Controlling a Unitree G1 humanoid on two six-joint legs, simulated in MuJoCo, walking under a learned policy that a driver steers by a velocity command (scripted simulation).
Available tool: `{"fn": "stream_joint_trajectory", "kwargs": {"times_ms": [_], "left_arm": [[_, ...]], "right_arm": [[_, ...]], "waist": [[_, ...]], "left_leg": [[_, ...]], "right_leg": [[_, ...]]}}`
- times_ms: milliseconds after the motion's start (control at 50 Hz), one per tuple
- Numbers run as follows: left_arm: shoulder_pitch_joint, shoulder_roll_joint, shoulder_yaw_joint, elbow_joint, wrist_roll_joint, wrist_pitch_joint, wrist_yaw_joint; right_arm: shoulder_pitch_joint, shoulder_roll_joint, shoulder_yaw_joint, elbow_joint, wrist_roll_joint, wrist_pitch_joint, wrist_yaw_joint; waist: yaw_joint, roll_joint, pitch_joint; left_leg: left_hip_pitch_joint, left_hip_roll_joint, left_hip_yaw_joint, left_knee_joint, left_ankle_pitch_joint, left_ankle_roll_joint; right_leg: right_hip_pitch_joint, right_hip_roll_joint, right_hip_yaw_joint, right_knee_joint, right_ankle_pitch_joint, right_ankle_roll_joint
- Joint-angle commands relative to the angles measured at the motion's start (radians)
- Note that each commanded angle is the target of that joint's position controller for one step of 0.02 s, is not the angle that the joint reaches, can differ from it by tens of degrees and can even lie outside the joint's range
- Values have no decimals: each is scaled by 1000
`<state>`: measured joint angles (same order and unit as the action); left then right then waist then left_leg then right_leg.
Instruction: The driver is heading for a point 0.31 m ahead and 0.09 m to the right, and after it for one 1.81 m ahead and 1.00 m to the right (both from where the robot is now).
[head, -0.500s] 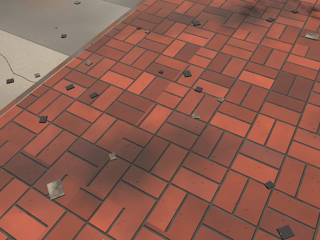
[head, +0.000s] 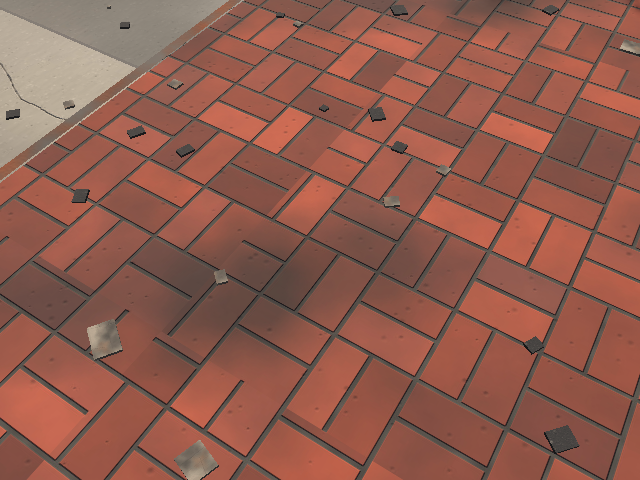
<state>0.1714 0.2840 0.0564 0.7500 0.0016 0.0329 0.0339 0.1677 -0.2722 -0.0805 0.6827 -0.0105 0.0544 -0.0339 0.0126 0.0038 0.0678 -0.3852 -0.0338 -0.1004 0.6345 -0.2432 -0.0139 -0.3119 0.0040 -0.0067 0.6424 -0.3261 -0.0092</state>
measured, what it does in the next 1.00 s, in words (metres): walks ahead: right foot, then left foot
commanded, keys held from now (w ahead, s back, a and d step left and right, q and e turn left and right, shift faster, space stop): s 0.10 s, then w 0.66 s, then e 0.24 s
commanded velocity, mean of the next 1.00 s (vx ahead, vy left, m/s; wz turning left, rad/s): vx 0.22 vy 0.00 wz -0.05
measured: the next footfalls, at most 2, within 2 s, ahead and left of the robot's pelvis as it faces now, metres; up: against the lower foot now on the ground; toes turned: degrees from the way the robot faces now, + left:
right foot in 0.28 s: -0.07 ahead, -0.10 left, +0.00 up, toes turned -1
left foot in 0.80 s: +0.29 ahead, +0.14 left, +0.00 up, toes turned +1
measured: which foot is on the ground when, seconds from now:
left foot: down 0.00-0.28, up 0.30-0.78, down 0.80-1.00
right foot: down 0.00-0.06, up 0.08-0.26, down 0.28-0.80, up 0.82-1.00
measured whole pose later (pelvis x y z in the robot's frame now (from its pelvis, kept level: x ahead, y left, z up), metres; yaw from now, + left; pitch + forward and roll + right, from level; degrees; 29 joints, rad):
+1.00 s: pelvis +0.20 +0.04 +0.02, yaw -5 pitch +1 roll +1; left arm 0.33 0.28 0.07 0.87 -0.03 -0.02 0.04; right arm 0.12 -0.24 -0.04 0.82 -0.02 -0.09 0.02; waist 0.02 -0.03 0.07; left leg -0.26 -0.01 0.13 0.38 -0.15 0.05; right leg -0.51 -0.06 0.06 1.15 -0.39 0.03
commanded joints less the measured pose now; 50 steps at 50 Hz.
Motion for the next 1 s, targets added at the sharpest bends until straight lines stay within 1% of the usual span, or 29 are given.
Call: {"fn": "stream_joint_trajectory", "kwargs": {"times_ms": [20, 60, 80, 100, 120, 140, 160, 200, 240, 260, 280, 300, 320, 340, 400, 460, 520, 620, 720, 760, 780, 800, 820, 840, 860, 880, 900, 960, 1000], "left_arm": [[17, 134, 37, -49, 3, 2, 15], [29, 113, 35, -35, 2, 5, 19], [33, 89, 32, -29, 0, 8, 19], [39, 86, 33, -28, 0, 10, 13], [65, 112, 42, -18, -9, 14, 7], [108, 101, 43, 0, -16, 16, 3], [158, 65, 32, 22, -6, 14, -2], [193, 29, 12, 46, 11, -4, -17], [239, 33, 9, 70, 5, -17, -24], [276, 26, 5, 99, 5, -18, -24], [346, 38, 1, 125, 9, -26, -23], [317, 129, 10, 96, -3, -29, -24], [294, 230, 41, 79, 42, -51, -28], [206, 216, 36, 65, 40, -78, -15], [186, 123, 9, 76, 1, -110, -4], [322, 46, -12, 128, -3, -115, -15], [389, 48, -17, 150, 7, -107, -16], [435, 82, -13, 171, 1, -100, -13], [460, 103, -3, 195, -15, -84, -15], [421, 129, 6, 187, -19, -82, -13], [397, 131, 7, 183, -18, -78, -11], [362, 131, 5, 167, -11, -81, -12], [339, 82, -12, 117, 21, -94, -12], [512, -45, -41, 146, 4, -107, -20], [425, 101, 2, 163, -31, -116, -19], [324, 116, 14, 125, -54, -112, -13], [296, 89, 13, 127, -44, -104, -2], [330, 15, 22, 125, -30, -50, 7], [313, 9, 29, 89, -26, -29, 11]], "right_arm": [[49, -110, -34, -53, -6, -6, 4], [42, -138, -39, -57, -12, -7, 3], [36, -155, -37, -64, -17, -11, 1], [21, -157, -29, -81, -33, -22, -5], [10, -141, -17, -87, -41, -35, -8], [-48, -127, -9, -87, -30, -46, -8], [-91, -110, -4, -73, -11, -51, -6], [-69, -112, -7, -21, 20, -41, -5], [-32, -129, -14, 2, 31, -25, -19], [-25, -108, -11, 2, 36, -21, -28], [-6, -62, -3, 0, 34, -24, -27], [-4, -14, 8, -20, 31, -45, -12], [-151, -112, -19, -79, 72, -80, -8], [-156, -149, -31, -68, 88, -97, -10], [-67, -115, -34, 21, 17, -92, 1], [-62, -47, -21, 44, 22, -98, 18], [-127, -31, -12, 32, 26, -109, 29], [-278, -20, 14, -16, 38, -136, 59], [-352, -25, 31, -55, 46, -159, 94], [-276, -69, 16, -43, 40, -162, 95], [-151, -109, -5, -11, 35, -162, 87], [41, -164, -28, 38, 32, -162, 72], [250, -254, -44, 81, 2, -154, 51], [245, -249, -32, 95, -8, -147, 59], [198, -155, -13, 79, -5, -138, 53], [96, -113, 4, 70, 5, -138, 47], [30, -89, 11, 73, 12, -142, 49], [-84, -55, 18, 81, -11, -156, 56], [-117, -70, 16, 92, -20, -162, 50]], "waist": [[-7, -48, -132], [-3, 83, -107], [-7, 192, -114], [-28, 272, -148], [-26, 209, -193], [14, 136, -200], [50, 133, -197], [48, 196, -180], [53, 204, -137], [57, 137, -66], [54, -48, -59], [22, -243, -5], [72, -256, 121], [21, -203, 204], [-5, -125, 110], [24, -105, 50], [58, -111, 41], [114, -117, 89], [109, -149, 117], [39, -188, 44], [-37, -193, -47], [-135, -185, -177], [-187, -18, -385], [-91, 253, -574], [-129, 129, -475], [-93, 131, -295], [-51, 57, -221], [35, 93, -124], [58, 107, -89]], "left_leg": [[95, 54, -43, -32, 230, 71], [65, 139, -160, -181, 207, 134], [45, 233, -280, -276, 200, 207], [49, 321, -395, -329, 246, 287], [58, 348, -419, -353, 137, 308], [30, 302, -357, -352, -72, 261], [4, 242, -285, -360, -205, 193], [-24, 169, -179, -370, -274, 126], [-53, 147, -158, -354, -344, 105], [-82, 103, -120, -271, -379, 76], [-231, 44, -57, 8, -372, 37], [-471, -22, 58, 233, -276, 5], [-569, 12, -48, 268, -208, 32], [-595, 48, -81, 313, -74, 42], [-530, 73, -6, 380, 130, 15], [-523, 88, 58, 405, 228, 12], [-521, 103, 86, 319, 284, -1], [-457, 97, 127, 64, 309, -10], [-362, 60, 160, -91, 188, 41], [-163, 8, 186, -128, 146, 83], [40, -28, 199, -153, 174, 111], [347, 17, 145, -157, 287, 151], [742, 274, -120, -79, 507, 213], [967, 522, -513, -165, 591, 368], [776, 469, -405, -212, 630, 325], [620, 419, -204, -225, 737, 280], [473, 365, -101, -258, 765, 248], [179, 293, 76, -371, 700, 218], [112, 297, 139, -411, 701, 240]], "right_leg": [[-21, -139, 148, -118, 251, -116], [-47, -29, 42, 3, 50, -48], [-45, 54, -26, 152, -58, -8], [-69, 69, 20, 374, -252, 13], [-94, 50, 81, 554, -324, 23], [-82, 26, 96, 592, -271, 31], [-53, 5, 62, 498, -213, 42], [57, 10, -35, 247, -192, 49], [185, 39, -88, -37, -132, -1], [195, 54, -91, -213, -128, -39], [291, -64, 116, -304, -247, -80], [282, -319, 488, -418, -427, -157], [107, -438, 754, -621, -663, -263], [107, -417, 702, -643, -600, -238], [215, -281, 397, -584, -259, -134], [294, -223, 240, -556, -31, -119], [333, -212, 182, -559, 77, -126], [371, -232, 141, -567, 188, -149], [443, -276, 121, -491, 406, -166], [438, -278, 98, -385, 775, -144], [405, -250, 77, -232, 1021, -118], [268, -204, 61, -29, 1038, -77], [-8, -112, 41, 303, 578, -35], [-271, 62, 135, 601, -326, 9], [-273, 9, 217, 688, -292, 16], [-321, -31, 152, 677, -232, 21], [-289, -69, 123, 628, -166, 31], [-134, -93, 77, 564, -42, 43], [-150, -92, 64, 514, -1, 54]]}}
